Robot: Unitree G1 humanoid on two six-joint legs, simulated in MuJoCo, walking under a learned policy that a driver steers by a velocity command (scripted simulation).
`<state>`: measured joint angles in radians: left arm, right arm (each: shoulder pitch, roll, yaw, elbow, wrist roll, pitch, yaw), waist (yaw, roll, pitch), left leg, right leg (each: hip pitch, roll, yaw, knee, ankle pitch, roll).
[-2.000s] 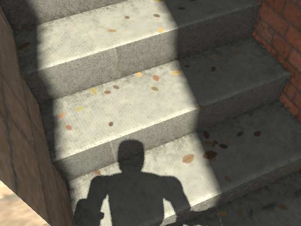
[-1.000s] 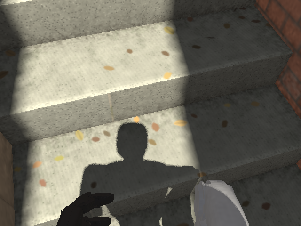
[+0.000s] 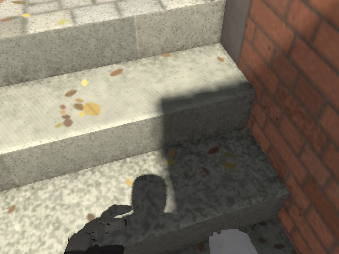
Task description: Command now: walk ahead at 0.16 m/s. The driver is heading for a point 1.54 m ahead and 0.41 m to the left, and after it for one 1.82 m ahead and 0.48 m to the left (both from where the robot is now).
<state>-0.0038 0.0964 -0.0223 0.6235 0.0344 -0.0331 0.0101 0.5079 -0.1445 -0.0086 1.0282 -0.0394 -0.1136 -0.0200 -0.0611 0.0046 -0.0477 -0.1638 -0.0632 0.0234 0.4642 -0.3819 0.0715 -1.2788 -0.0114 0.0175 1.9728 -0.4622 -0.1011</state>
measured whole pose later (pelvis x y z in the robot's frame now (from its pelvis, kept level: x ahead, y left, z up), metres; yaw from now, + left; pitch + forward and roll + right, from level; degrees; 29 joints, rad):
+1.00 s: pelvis +0.29 -0.03 +0.18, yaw +26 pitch +6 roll -3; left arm 0.11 0.24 0.00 0.60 0.01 -0.04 -0.01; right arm 0.32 -0.24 -0.05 0.79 -0.06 -0.06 -0.01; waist -0.06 0.03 -0.08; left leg -0.36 0.00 -0.13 0.49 -0.23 0.03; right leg -0.98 0.05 0.05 2.07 -0.60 0.01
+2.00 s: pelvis +0.32 -0.16 +0.20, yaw +34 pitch +0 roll -4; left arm 0.17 0.16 -0.03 0.77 -0.03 0.08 0.08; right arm 0.38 -0.22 0.00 0.87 -0.03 0.01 0.05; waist -0.05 0.02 -0.03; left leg -0.04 0.01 0.08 0.23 -0.20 0.08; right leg -0.74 -0.10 -0.08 1.47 -0.73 0.02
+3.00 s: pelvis +0.54 -0.05 +0.33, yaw +30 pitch +1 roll +1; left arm 0.54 0.19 0.03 0.99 0.00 -0.06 0.04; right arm 0.08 -0.16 -0.02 0.70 -0.06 0.04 0.02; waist 0.00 0.05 -0.05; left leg -1.17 -0.05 -0.15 2.03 -0.14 0.06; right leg -0.37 -0.02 -0.06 0.74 -0.40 -0.04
